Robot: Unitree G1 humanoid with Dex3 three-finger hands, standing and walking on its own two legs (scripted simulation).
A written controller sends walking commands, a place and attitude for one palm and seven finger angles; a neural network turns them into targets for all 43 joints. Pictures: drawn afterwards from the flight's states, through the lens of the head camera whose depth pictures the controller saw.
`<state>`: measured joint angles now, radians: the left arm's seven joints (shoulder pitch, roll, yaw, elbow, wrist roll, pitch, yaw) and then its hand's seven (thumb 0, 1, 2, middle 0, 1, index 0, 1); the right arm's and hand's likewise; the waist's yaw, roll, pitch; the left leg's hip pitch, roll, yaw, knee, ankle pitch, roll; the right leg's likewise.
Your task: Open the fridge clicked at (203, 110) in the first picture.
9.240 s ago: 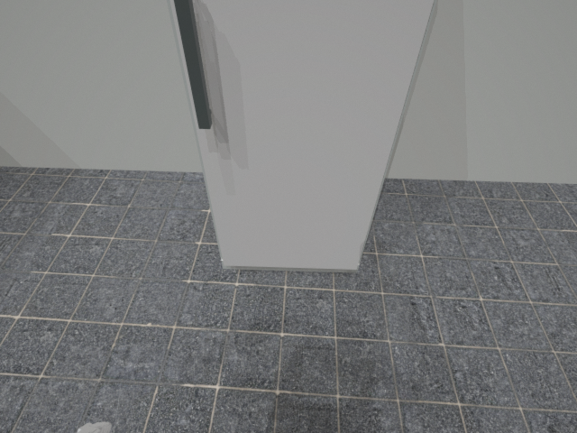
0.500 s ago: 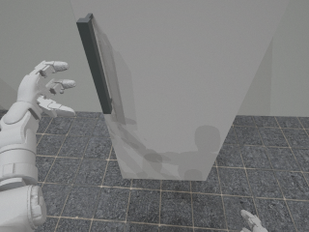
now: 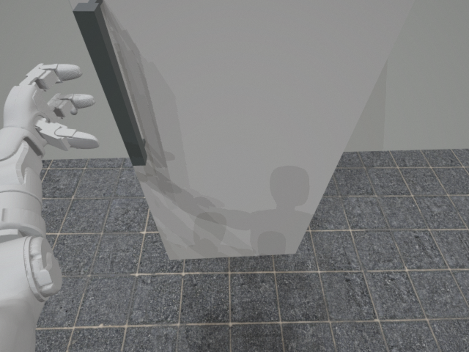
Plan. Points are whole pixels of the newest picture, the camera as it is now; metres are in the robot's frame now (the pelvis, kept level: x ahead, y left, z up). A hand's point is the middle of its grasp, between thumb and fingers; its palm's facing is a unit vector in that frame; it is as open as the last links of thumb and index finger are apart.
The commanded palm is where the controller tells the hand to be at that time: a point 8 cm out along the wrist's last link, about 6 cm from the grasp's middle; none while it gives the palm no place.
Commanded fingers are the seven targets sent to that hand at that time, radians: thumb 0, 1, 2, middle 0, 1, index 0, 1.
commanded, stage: move the hooked fingers beside the handle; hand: left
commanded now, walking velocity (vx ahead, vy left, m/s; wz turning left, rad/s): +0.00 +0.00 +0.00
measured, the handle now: (122, 94) +0.52 +0.19 +0.16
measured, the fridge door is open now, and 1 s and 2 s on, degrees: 0 0 0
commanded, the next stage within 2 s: feel for the door with the fingertips in 0.72 s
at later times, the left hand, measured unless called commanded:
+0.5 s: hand (83, 111) +0.46 +0.24 +0.17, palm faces +0.04 -1.00 +0.01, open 14.0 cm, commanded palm +0.43 +0.29 +0.17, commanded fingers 0.00 -0.50 0.30 -0.30 -1.20 -0.30 -1.20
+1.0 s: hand (91, 113) +0.45 +0.23 +0.17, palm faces +0.04 -1.00 +0.01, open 14.0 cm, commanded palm +0.43 +0.28 +0.17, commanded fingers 0.00 -0.50 0.30 -0.30 -1.20 -0.30 -1.20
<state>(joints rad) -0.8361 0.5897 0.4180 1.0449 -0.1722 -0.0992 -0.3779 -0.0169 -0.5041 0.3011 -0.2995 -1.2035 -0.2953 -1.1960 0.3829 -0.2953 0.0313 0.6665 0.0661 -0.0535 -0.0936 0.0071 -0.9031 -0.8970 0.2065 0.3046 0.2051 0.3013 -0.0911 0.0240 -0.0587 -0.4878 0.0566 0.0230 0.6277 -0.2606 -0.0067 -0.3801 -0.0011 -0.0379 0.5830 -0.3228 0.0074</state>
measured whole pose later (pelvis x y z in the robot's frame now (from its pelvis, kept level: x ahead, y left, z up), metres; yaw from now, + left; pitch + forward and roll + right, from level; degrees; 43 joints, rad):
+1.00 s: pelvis +0.01 -0.01 +0.00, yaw +1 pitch +7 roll -1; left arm -0.80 0.51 0.35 0.94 -0.19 -0.05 -0.32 -0.02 -0.51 0.30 -0.30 -1.20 -0.29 -1.20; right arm 0.35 -0.29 0.03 0.64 0.07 -0.02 -0.09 0.01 -0.90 -0.90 0.21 0.30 0.20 0.30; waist -0.07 0.03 -0.07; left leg -0.48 0.06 0.01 0.64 -0.28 -0.02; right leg -0.36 0.00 -0.05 0.59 -0.35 0.00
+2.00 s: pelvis +0.00 +0.00 +0.00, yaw +0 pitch +8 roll -1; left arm -0.90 0.51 0.37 1.06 -0.14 -0.12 -0.26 -0.02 -0.50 0.30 -0.32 -1.22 -0.31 -1.21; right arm 0.39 -0.28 0.02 0.67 0.05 -0.02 -0.07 0.01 -0.90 -0.90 0.21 0.30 0.21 0.30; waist -0.11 0.03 -0.07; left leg -0.51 0.06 0.02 0.65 -0.28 -0.01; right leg -0.40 0.00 -0.03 0.60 -0.34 0.01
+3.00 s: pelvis +0.01 -0.01 +0.00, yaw +0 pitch +6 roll -1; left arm -0.80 0.38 0.29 0.88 -0.16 -0.05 -0.18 -0.02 -0.50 0.30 -0.30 -1.20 -0.29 -1.20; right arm 0.35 -0.27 0.02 0.66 0.06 -0.02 -0.07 0.01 -0.90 -0.90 0.21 0.30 0.20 0.30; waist -0.07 0.04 -0.07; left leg -0.45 0.06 0.01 0.63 -0.28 -0.02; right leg -0.35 0.00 -0.04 0.59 -0.35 0.00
